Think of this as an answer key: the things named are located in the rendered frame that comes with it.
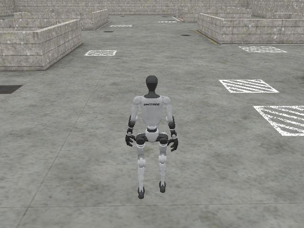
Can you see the robot left forearm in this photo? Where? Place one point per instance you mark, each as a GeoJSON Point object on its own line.
{"type": "Point", "coordinates": [130, 127]}

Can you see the left robot shin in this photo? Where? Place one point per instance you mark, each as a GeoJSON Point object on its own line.
{"type": "Point", "coordinates": [140, 177]}

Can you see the robot left upper arm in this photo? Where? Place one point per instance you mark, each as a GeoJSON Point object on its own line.
{"type": "Point", "coordinates": [135, 106]}

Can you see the left robot hand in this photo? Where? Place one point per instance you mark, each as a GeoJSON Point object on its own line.
{"type": "Point", "coordinates": [128, 140]}

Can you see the robot right upper arm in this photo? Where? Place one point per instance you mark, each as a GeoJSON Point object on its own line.
{"type": "Point", "coordinates": [168, 107]}

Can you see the right robot hand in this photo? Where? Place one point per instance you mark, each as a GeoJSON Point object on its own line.
{"type": "Point", "coordinates": [174, 145]}

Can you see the robot left thigh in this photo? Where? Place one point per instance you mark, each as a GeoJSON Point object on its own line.
{"type": "Point", "coordinates": [140, 144]}

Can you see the robot right forearm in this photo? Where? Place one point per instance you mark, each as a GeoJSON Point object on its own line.
{"type": "Point", "coordinates": [172, 129]}

